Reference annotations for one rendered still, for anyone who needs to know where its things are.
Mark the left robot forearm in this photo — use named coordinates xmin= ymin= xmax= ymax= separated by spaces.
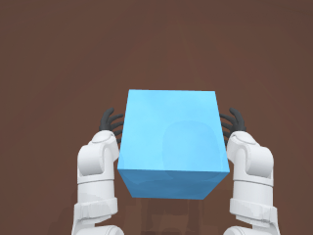
xmin=71 ymin=130 xmax=119 ymax=235

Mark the right robot hand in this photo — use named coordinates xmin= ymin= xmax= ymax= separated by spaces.
xmin=219 ymin=107 xmax=246 ymax=146

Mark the right robot forearm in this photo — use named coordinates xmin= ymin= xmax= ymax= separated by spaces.
xmin=226 ymin=131 xmax=281 ymax=235

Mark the robot left upper arm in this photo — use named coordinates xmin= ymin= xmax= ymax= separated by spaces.
xmin=76 ymin=225 xmax=124 ymax=235

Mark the carton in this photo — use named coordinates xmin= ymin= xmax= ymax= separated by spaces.
xmin=117 ymin=89 xmax=230 ymax=200

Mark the left robot hand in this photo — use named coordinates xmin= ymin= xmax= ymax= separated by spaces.
xmin=99 ymin=107 xmax=124 ymax=144

